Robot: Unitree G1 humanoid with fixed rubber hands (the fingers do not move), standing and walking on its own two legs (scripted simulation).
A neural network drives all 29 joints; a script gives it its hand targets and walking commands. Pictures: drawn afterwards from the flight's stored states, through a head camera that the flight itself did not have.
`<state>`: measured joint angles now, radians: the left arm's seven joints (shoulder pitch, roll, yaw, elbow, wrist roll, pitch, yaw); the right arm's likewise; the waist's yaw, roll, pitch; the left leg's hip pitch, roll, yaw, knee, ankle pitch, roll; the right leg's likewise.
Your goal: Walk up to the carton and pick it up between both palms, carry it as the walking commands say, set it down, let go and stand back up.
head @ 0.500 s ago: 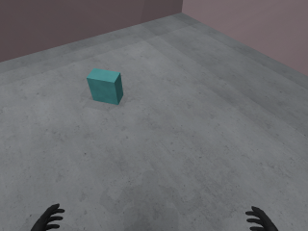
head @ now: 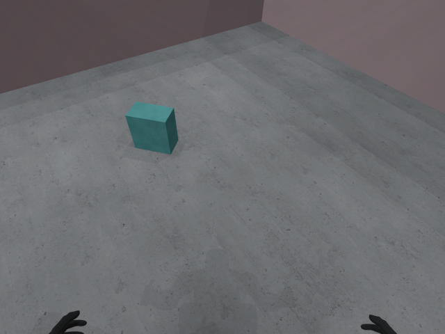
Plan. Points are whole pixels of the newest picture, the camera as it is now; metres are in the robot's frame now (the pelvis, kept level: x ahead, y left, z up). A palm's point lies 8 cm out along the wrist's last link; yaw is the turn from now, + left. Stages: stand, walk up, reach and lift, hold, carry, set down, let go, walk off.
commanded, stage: stand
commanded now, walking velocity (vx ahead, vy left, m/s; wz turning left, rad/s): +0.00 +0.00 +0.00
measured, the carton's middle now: (153, 128) +1.35 +0.44 -0.65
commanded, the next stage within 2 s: walk up in 0.80 s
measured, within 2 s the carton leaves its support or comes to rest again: neither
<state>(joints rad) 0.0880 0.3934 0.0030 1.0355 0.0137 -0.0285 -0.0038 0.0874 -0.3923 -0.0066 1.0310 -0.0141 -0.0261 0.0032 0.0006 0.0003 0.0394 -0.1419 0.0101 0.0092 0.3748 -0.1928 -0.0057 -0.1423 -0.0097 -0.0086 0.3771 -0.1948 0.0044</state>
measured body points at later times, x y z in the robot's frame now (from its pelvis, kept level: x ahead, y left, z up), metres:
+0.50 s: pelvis +0.00 +0.00 +0.00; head +0.01 +0.00 +0.45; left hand +0.11 +0.32 -0.11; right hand +0.12 -0.32 -0.11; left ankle +0.01 +0.12 -0.75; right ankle +0.01 -0.12 -0.75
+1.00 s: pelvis +0.01 +0.00 +0.00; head +0.02 +0.00 +0.45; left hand +0.12 +0.32 -0.11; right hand +0.12 -0.32 -0.11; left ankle +0.01 +0.12 -0.74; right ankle +0.01 -0.12 -0.75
